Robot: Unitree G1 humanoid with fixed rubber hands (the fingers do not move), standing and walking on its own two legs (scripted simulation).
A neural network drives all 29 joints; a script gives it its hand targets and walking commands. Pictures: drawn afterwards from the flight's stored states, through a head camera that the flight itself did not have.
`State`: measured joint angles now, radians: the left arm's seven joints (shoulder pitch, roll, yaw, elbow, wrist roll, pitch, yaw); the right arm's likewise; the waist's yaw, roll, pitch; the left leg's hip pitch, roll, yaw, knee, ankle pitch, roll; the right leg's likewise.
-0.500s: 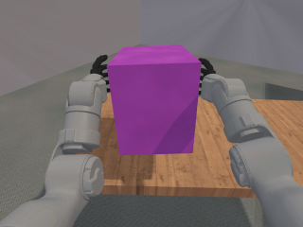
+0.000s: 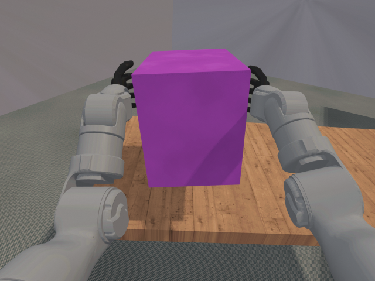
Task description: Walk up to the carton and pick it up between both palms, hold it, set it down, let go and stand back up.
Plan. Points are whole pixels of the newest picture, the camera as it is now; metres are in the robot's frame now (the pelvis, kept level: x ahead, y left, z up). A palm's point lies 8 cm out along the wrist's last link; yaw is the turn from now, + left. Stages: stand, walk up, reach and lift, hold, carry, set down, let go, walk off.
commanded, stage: hold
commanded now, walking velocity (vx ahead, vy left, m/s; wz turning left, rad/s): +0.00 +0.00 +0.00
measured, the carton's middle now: (191, 110) +0.43 +0.01 +0.24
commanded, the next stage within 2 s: none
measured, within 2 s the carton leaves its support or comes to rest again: neither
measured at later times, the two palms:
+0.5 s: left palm (121, 96) +0.38 +0.16 +0.29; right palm (256, 99) +0.40 -0.12 +0.29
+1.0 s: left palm (119, 96) +0.37 +0.16 +0.29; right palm (257, 98) +0.39 -0.12 +0.30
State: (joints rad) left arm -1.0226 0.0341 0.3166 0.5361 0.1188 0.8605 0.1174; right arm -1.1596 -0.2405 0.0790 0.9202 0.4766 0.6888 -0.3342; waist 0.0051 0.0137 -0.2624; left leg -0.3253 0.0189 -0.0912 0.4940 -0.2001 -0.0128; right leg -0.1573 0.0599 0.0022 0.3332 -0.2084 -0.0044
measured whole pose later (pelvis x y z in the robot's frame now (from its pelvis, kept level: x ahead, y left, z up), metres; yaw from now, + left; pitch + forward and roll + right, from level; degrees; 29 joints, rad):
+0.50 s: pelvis +0.00 +0.00 +0.00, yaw +0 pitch +4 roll -3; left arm -1.07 0.05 0.34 0.64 0.09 0.81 0.13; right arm -1.20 -0.24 0.08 0.99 0.46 0.67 -0.31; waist 0.02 0.02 -0.28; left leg -0.37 0.02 -0.10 0.49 -0.19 -0.01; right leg -0.21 0.06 0.01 0.34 -0.20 0.00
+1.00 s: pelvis +0.00 +0.00 +0.00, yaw +0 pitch +2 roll -3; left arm -1.03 0.04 0.33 0.56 0.10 0.85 0.13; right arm -1.17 -0.24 0.09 0.93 0.48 0.70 -0.34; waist 0.01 0.02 -0.27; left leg -0.33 0.01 -0.11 0.50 -0.20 -0.01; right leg -0.16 0.07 0.02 0.33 -0.21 0.00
